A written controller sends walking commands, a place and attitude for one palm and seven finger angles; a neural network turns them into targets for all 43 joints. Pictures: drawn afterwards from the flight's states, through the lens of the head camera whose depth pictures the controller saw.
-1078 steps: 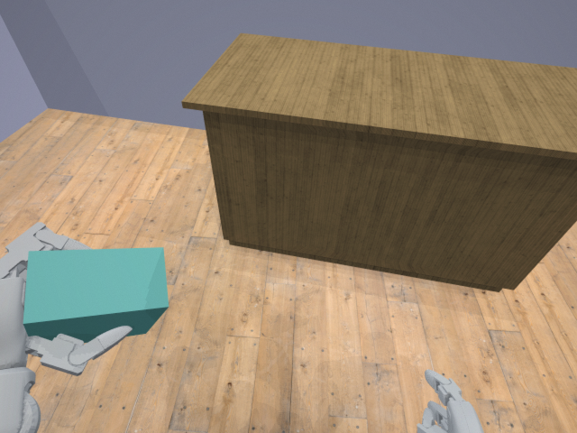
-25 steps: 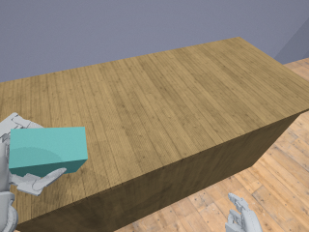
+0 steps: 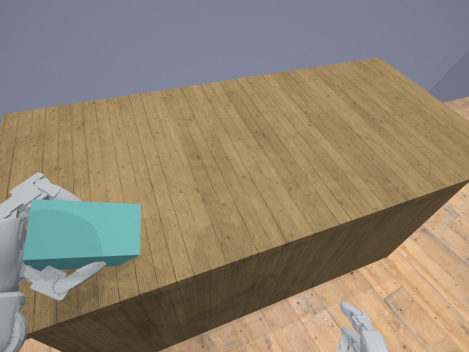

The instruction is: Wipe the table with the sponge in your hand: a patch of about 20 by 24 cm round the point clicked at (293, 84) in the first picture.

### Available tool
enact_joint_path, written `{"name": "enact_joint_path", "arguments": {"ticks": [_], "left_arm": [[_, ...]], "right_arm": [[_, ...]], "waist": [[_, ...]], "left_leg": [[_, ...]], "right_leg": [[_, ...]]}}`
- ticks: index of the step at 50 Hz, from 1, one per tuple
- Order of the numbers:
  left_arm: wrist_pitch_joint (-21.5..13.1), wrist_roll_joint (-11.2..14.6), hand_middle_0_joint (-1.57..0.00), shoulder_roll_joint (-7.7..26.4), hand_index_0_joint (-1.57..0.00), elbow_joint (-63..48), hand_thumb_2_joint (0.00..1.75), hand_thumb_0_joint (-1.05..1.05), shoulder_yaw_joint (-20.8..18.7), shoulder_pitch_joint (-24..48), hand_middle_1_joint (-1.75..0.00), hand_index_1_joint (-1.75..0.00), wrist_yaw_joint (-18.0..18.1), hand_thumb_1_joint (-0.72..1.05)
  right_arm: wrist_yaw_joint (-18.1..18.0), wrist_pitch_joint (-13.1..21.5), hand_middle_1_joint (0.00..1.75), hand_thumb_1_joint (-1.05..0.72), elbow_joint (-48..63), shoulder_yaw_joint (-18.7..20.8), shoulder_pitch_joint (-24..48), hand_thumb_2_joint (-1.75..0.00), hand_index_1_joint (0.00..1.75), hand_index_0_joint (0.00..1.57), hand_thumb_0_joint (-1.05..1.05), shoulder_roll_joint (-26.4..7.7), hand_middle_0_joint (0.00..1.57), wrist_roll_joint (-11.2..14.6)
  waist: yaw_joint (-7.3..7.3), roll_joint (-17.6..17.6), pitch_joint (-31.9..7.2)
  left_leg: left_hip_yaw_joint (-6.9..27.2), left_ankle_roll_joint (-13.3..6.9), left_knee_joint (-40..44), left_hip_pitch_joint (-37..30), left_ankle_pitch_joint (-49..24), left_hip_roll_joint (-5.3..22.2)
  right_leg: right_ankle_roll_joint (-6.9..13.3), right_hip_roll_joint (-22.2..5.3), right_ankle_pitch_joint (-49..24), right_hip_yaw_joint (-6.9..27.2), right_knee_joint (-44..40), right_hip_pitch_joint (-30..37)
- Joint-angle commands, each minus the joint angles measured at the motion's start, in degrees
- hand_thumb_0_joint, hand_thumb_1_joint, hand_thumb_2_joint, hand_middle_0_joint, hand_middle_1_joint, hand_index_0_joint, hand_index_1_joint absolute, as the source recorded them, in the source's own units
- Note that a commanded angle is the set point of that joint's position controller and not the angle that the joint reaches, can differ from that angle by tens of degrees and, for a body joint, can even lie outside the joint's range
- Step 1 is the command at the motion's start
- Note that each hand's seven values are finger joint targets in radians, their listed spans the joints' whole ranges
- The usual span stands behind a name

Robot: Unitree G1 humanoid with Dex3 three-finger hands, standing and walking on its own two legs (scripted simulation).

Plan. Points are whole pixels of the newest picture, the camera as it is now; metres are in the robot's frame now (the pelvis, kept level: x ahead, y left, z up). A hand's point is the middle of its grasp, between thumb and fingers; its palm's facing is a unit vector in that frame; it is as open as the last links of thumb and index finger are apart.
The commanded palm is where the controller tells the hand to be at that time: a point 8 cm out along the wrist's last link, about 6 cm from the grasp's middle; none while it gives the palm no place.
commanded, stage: come to a stop and stand still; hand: left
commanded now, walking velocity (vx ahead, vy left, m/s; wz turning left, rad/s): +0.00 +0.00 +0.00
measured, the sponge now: (98, 238) +0.22 +0.21 +0.13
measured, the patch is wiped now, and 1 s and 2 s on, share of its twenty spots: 0.00 0.00 0.00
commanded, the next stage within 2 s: look again from close up in 0.54 s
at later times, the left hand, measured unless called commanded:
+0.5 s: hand (56, 211) +0.24 +0.26 +0.16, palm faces +0.39 -0.85 -0.35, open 10.2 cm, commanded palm +0.18 +0.29 +0.18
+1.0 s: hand (59, 219) +0.22 +0.25 +0.16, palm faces +0.39 -0.84 -0.37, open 10.2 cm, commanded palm +0.17 +0.29 +0.18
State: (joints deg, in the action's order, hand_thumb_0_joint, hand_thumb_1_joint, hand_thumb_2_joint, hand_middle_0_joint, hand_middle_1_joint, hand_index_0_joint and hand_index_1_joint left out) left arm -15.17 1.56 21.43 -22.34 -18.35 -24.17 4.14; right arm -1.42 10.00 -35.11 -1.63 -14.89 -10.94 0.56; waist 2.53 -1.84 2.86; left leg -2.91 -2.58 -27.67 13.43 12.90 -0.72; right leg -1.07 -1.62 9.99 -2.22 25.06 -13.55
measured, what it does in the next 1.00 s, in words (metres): stands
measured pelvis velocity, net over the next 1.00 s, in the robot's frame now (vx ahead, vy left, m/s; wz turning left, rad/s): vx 0.01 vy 0.00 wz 0.02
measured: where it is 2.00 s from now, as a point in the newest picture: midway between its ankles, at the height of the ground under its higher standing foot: outside the picture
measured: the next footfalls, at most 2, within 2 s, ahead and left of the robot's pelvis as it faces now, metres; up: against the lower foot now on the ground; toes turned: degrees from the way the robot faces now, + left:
none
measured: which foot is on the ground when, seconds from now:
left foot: down 0.00-1.00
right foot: down 0.00-1.00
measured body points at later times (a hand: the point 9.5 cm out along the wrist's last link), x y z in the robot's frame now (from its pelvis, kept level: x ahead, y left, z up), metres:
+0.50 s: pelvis +0.02 +0.01 +0.00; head +0.05 +0.05 +0.45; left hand +0.21 +0.31 +0.18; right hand +0.22 -0.20 -0.06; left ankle +0.02 +0.09 -0.74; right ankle +0.04 -0.13 -0.74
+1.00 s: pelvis +0.01 +0.00 +0.00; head +0.03 +0.02 +0.45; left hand +0.20 +0.30 +0.18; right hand +0.19 -0.22 -0.07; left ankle +0.02 +0.09 -0.74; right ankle +0.04 -0.13 -0.74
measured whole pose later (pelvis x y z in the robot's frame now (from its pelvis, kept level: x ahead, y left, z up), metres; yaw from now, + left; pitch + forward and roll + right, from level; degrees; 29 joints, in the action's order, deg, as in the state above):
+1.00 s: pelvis +0.01 +0.00 +0.00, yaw +1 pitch -1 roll -1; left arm -12.5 2.0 20.8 -26.9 -19.7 -24.9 6.1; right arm -1.9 7.3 -33.5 -1.1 -12.2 -11.3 0.4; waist 1.6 -1.2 3.0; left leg -1.7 -2.5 -26.0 12.1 13.0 -0.9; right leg -1.4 -1.6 9.5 -3.4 21.5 -10.9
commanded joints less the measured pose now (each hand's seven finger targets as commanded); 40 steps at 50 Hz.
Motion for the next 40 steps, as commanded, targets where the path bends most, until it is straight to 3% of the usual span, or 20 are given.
{"name": "enact_joint_path", "arguments": {"ticks": [1, 4, 7, 8, 12, 13, 17, 18, 22, 23, 25, 27, 28, 31, 32, 33, 37, 38, 40], "left_arm": [[-4.28, 0.84, -1.20, 10.18, -1.20, -15.30, 1.30, 0.00, -8.38, 12.76, -1.60, -1.60, 2.28, 0.10], [-3.83, 0.82, -1.20, 7.79, -1.20, -16.01, 1.30, 0.00, -6.01, 11.08, -1.60, -1.60, 2.18, 0.10], [-2.88, 0.69, -1.20, 8.10, -1.20, -15.33, 1.30, 0.00, -6.98, 7.60, -1.60, -1.60, 2.44, 0.10], [-2.66, 0.90, -1.20, 6.38, -1.20, -13.63, 1.30, 0.00, -5.58, 6.59, -1.60, -1.60, 2.21, 0.10], [-1.81, 1.06, -1.20, 9.67, -1.20, -15.39, 1.30, 0.00, -9.50, 5.11, -1.60, -1.60, 2.57, 0.10], [-1.83, 1.51, -1.20, 7.32, -1.20, -13.66, 1.30, 0.00, -7.45, 4.03, -1.60, -1.60, 2.15, 0.10], [-1.53, 1.35, -1.20, 10.54, -1.20, -18.71, 1.30, 0.00, -10.05, 5.61, -1.60, -1.60, 2.72, 0.10], [-1.71, 1.71, -1.20, 7.72, -1.20, -17.63, 1.30, 0.00, -7.46, 5.02, -1.60, -1.60, 2.31, 0.10], [-1.51, 1.15, -1.20, 9.73, -1.20, -20.91, 1.30, 0.00, -8.84, 5.51, -1.60, -1.60, 3.00, 0.10], [-1.54, 1.46, -1.20, 7.81, -1.20, -19.03, 1.30, 0.00, -7.14, 4.40, -1.60, -1.60, 2.70, 0.10], [-1.40, 1.23, -1.20, 8.33, -1.20, -19.84, 1.30, 0.00, -7.34, 4.82, -1.60, -1.60, 2.82, 0.10], [-0.95, 0.99, -1.20, 9.16, -1.20, -18.86, 1.30, 0.00, -8.58, 4.25, -1.60, -1.60, 3.30, 0.10], [-1.01, 1.33, -1.20, 6.84, -1.20, -16.51, 1.30, 0.00, -6.53, 3.49, -1.60, -1.60, 2.89, 0.10], [-0.69, 1.26, -1.20, 7.97, -1.20, -16.35, 1.30, 0.00, -7.32, 4.02, -1.60, -1.60, 3.03, 0.10], [-0.46, 0.94, -1.20, 9.19, -1.20, -17.08, 1.30, 0.00, -8.56, 4.21, -1.60, -1.60, 3.36, 0.10], [-0.61, 1.27, -1.20, 6.65, -1.20, -15.25, 1.30, 0.00, -6.30, 3.72, -1.60, -1.60, 2.89, 0.10], [-0.54, 0.85, -1.20, 9.54, -1.20, -18.18, 1.30, 0.00, -8.69, 4.81, -1.60, -1.60, 3.40, 0.10], [-0.78, 1.24, -1.20, 7.21, -1.20, -16.61, 1.30, 0.00, -6.52, 4.31, -1.60, -1.60, 2.95, 0.10], [-0.93, 0.97, -1.20, 8.46, -1.20, -18.44, 1.30, 0.00, -7.28, 4.63, -1.60, -1.60, 3.08, 0.10]], "right_arm": [[-0.69, 4.74, 0.30, -0.90, 9.51, 2.97, 7.19, -0.90, 0.30, 0.20, 0.00, -7.11, 0.20, 0.18], [-0.08, 5.12, 0.30, -0.90, 9.01, 3.02, 7.32, -0.90, 0.30, 0.20, 0.00, -7.29, 0.20, 0.03], [0.39, 4.71, 0.30, -0.90, 8.84, 3.02, 8.40, -0.90, 0.30, 0.20, 0.00, -7.26, 0.20, 0.10], [0.43, 4.06, 0.30, -0.90, 8.84, 2.95, 7.47, -0.90, 0.30, 0.20, 0.00, -7.33, 0.20, -0.24], [0.12, 2.62, 0.30, -0.90, 9.84, 3.25, 8.85, -0.90, 0.30, 0.20, 0.00, -7.39, 0.20, 0.12], [0.00, 2.03, 0.30, -0.90, 9.94, 3.01, 8.17, -0.90, 0.30, 0.20, 0.00, -7.15, 0.20, -0.18], [-0.46, 1.49, 0.30, -0.90, 10.96, 3.16, 9.43, -0.90, 0.30, 0.20, 0.00, -7.38, 0.20, 0.13], [-0.50, 1.18, 0.30, -0.90, 10.93, 2.94, 8.64, -0.90, 0.30, 0.20, 0.00, -7.12, 0.20, -0.20], [-0.69, 1.35, 0.30, -0.90, 11.08, 3.31, 9.28, -0.90, 0.30, 0.20, 0.00, -7.39, 0.20, 0.12], [-0.68, 0.99, 0.30, -0.90, 10.93, 3.16, 8.48, -0.90, 0.30, 0.20, 0.00, -7.43, 0.20, -0.30], [-0.76, 1.05, 0.30, -0.90, 11.04, 3.77, 8.07, -0.90, 0.30, 0.20, 0.00, -7.81, 0.20, -0.14], [-0.79, 0.87, 0.30, -0.90, 10.94, 3.53, 8.87, -0.90, 0.30, 0.20, 0.00, -7.60, 0.20, 0.15], [-0.76, 0.39, 0.30, -0.90, 10.65, 3.30, 8.04, -0.90, 0.30, 0.20, 0.00, -7.63, 0.20, -0.24], [-0.93, 0.28, 0.30, -0.90, 11.08, 3.73, 7.94, -0.90, 0.30, 0.20, 0.00, -7.76, 0.20, 0.01], [-1.01, 0.31, 0.30, -0.90, 11.02, 3.52, 9.04, -0.90, 0.30, 0.20, 0.00, -7.59, 0.20, 0.18], [-0.97, -0.07, 0.30, -0.90, 10.81, 3.26, 8.15, -0.90, 0.30, 0.20, 0.00, -7.61, 0.20, -0.21], [-1.09, 0.39, 0.30, -0.90, 11.15, 3.55, 9.10, -0.90, 0.30, 0.20, 0.00, -7.74, 0.20, 0.20], [-1.05, 0.17, 0.30, -0.90, 10.98, 3.19, 8.45, -0.90, 0.30, 0.20, 0.00, -7.64, 0.20, -0.16], [-1.17, 0.59, 0.30, -0.90, 11.23, 3.71, 8.36, -0.90, 0.30, 0.20, 0.00, -7.80, 0.20, -0.03]], "waist": [[-0.28, 8.13, -6.87], [-0.50, 6.64, -7.56], [-0.57, 6.08, -8.74], [-0.71, 4.92, -8.23], [-0.86, 4.13, -9.59], [-0.99, 3.73, -9.00], [-1.01, 7.17, -10.31], [-1.06, 6.71, -9.97], [-1.11, 8.23, -11.12], [-1.04, 7.44, -10.73], [-1.09, 7.83, -10.89], [-1.10, 7.26, -10.23], [-1.14, 6.27, -9.47], [-1.11, 4.51, -8.58], [-1.13, 5.29, -8.42], [-1.27, 5.00, -7.82], [-1.22, 5.46, -8.33], [-1.29, 5.52, -7.73], [-1.22, 6.90, -8.36]], "left_leg": [[6.81, 0.52, 9.81, 4.49, 6.49, 4.30], [6.20, 1.60, 8.43, 1.80, -0.66, 3.80], [5.43, 2.52, 7.31, -0.59, -8.34, 3.99], [5.79, 2.49, 7.44, 0.79, -8.77, 4.20], [5.58, 3.09, 6.82, -0.83, -12.25, 4.26], [5.73, 2.82, 7.00, 0.16, -11.93, 4.35], [5.60, 3.24, 6.92, -1.20, -13.75, 4.40], [5.85, 3.02, 7.06, -0.51, -14.10, 4.36], [5.83, 3.76, 6.54, -2.63, -16.60, 4.67], [6.01, 3.43, 6.86, -1.78, -15.81, 4.82], [6.28, 3.93, 6.54, -2.01, -17.05, 5.25], [5.85, 3.99, 7.03, -1.76, -14.83, 5.15], [6.17, 3.67, 7.72, -0.41, -13.25, 4.99], [6.66, 3.35, 8.09, 0.92, -9.71, 5.21], [6.07, 3.31, 8.35, 0.75, -7.97, 5.00], [6.24, 3.03, 8.95, 1.86, -6.62, 4.60], [6.37, 2.80, 8.81, 1.93, -4.50, 4.60], [6.67, 2.63, 9.47, 2.69, -3.85, 4.30], [6.87, 2.48, 9.05, 2.56, -3.81, 4.68]], "right_leg": [[1.79, -0.77, 0.89, 3.55, -1.81, 8.25], [1.86, -0.65, -3.60, 3.13, -2.25, 8.22], [1.66, -0.64, -8.27, 2.65, -1.88, 8.39], [1.57, -0.85, -8.42, 2.08, -2.26, 8.90], [1.56, -0.93, -11.52, 2.26, -2.18, 9.60], [1.56, -1.15, -11.24, 1.78, -2.73, 9.68], [1.55, -0.97, -12.54, 1.85, -1.77, 10.60], [1.60, -0.97, -12.43, 1.22, -2.09, 10.68], [1.66, -0.93, -13.41, 1.62, -1.22, 10.58], [1.59, -0.99, -12.82, 1.18, -1.75, 10.61], [1.73, -1.22, -13.43, 1.47, -1.29, 11.15], [1.63, -1.24, -12.21, 1.75, -1.71, 10.49], [1.58, -1.10, -11.01, 1.11, -2.32, 10.50], [1.56, -1.75, -10.18, 1.87, -2.90, 11.08], [1.50, -1.53, -9.34, 2.10, -3.16, 10.49], [1.53, -1.30, -7.99, 1.44, -3.73, 10.36], [1.62, -1.54, -7.23, 2.19, -3.65, 10.72], [1.61, -1.27, -6.02, 1.55, -4.10, 10.44], [1.71, -1.54, -6.82, 2.12, -3.50, 11.33]]}}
